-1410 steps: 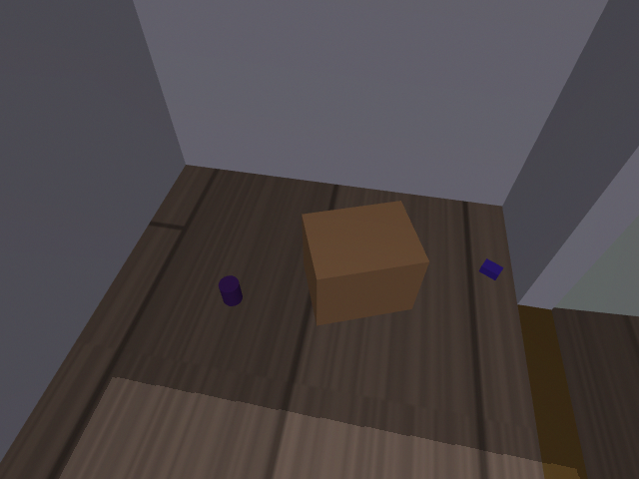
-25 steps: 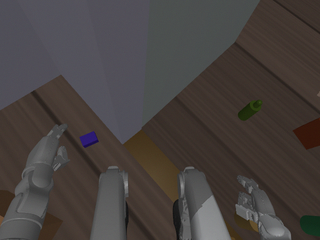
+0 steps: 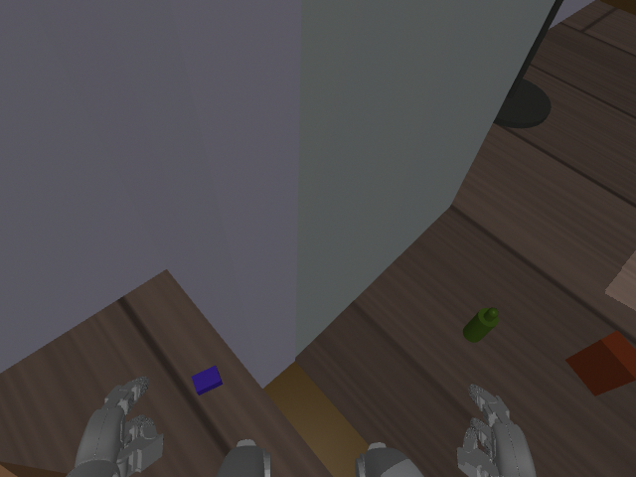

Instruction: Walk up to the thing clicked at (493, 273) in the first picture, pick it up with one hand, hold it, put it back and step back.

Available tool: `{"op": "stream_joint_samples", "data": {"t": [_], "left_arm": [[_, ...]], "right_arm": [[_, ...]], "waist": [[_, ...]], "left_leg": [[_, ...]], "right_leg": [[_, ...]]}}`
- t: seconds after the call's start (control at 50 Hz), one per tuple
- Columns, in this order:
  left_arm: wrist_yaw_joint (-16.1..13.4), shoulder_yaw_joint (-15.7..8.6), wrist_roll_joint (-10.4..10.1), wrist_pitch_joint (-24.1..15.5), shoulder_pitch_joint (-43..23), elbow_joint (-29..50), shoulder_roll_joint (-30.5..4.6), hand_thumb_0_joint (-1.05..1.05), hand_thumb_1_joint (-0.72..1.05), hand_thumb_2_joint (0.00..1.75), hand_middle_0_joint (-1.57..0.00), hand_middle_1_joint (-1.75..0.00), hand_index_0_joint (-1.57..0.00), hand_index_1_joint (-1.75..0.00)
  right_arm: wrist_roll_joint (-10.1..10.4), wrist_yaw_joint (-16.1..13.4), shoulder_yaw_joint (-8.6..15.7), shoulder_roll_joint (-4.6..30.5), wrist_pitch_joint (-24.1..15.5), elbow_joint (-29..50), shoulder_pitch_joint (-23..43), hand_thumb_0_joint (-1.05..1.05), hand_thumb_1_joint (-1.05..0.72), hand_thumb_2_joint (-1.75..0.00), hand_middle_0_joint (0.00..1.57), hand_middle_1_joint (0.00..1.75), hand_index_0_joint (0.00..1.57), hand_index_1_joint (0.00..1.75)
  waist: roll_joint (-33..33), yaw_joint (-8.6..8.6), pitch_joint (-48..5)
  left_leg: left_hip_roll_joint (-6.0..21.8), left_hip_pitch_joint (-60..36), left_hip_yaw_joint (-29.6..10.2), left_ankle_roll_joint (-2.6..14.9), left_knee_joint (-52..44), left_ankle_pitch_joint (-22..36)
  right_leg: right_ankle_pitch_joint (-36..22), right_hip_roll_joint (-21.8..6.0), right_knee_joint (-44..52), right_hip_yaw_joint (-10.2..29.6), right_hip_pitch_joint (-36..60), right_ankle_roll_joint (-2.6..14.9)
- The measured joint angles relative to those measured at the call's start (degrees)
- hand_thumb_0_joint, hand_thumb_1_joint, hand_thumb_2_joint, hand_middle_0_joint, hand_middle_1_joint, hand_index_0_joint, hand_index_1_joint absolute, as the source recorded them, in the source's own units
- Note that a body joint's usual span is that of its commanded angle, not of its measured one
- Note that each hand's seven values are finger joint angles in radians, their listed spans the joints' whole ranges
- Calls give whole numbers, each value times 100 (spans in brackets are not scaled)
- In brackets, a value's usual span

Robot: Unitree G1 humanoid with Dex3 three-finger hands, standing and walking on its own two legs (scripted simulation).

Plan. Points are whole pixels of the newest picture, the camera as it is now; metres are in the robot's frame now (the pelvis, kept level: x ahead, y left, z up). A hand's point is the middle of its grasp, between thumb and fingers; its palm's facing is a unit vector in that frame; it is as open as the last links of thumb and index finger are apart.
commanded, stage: home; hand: left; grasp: from above
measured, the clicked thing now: (207, 380) +0.44 +0.26 -0.67
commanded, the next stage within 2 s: none
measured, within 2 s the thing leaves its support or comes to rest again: neither
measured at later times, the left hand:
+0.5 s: hand (148, 461) +0.17 +0.18 -0.02, palm faces +0.08 -0.98 -0.20, open 7.4 cm
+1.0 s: hand (150, 463) +0.17 +0.18 -0.02, palm faces +0.06 -0.98 -0.20, open 7.4 cm
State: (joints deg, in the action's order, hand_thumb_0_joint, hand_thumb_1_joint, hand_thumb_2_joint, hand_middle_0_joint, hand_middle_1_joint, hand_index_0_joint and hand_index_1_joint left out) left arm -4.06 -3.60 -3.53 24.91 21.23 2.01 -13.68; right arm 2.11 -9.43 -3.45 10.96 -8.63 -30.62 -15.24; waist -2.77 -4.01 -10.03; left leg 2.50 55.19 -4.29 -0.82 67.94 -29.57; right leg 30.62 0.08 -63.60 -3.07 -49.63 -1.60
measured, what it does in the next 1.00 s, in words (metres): stands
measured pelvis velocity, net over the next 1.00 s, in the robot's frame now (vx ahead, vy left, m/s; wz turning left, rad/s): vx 0.01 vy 0.00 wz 0.01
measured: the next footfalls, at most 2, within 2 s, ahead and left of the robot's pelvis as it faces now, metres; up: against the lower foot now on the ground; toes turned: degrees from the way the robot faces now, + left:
none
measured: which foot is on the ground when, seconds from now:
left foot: down 0.00-1.00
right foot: down 0.00-1.00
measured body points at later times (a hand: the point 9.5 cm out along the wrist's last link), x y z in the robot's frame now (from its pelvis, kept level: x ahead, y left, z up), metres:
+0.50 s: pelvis +0.02 +0.00 +0.03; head +0.04 +0.00 +0.48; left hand +0.17 +0.23 +0.00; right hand +0.19 -0.24 -0.02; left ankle +0.03 +0.12 -0.65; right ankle +0.00 -0.14 -0.65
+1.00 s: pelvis +0.01 +0.00 +0.03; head +0.03 +0.00 +0.48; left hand +0.16 +0.23 +0.00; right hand +0.17 -0.25 -0.03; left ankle +0.03 +0.12 -0.65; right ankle +0.00 -0.14 -0.65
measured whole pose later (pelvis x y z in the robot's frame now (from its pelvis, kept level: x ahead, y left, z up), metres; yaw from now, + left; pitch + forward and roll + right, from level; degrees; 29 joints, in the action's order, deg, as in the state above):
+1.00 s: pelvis +0.01 +0.00 +0.03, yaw +1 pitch +10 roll -3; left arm -0.7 -2.1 -3.0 26.1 28.5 7.0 -12.6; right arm 0.4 -10.5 -1.7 12.6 -13.3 -31.0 -16.8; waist -2.9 -2.3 -8.8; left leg 2.1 40.9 -3.4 -0.9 58.0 -27.0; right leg 28.2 -0.4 -54.2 -2.5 -35.9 -1.3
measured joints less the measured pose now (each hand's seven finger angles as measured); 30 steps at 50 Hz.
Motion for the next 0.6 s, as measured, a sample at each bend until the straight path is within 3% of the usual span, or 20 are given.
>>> {"op": "stream_joint_samples", "data": {"t": [0.22, 0.6], "left_arm": [[187, 126, -14, 163, 856, 725, 112, 1, 90, 90, -20, -30, -20, -30], [319, 163, 90, 88, 742, 515, 114, 1, 90, 90, -20, -30, -20, -30]], "right_arm": [[-88, -150, 156, 141, -265, 133, -231, 1, -90, -90, 20, 30, 20, 30], [-185, -82, 140, 142, -463, 26, -33, 1, -90, -90, 20, 30, 20, 30]], "waist": [[-75, 87, -58], [18, 212, 124]], "left_leg": [[-22, -1223, 78, 17, -939, 189], [-57, -1434, 54, -9, -1008, 232]], "right_leg": [[-217, -32, 965, 35, 1217, 2], [-209, -65, 969, 8, 1415, 24]]}}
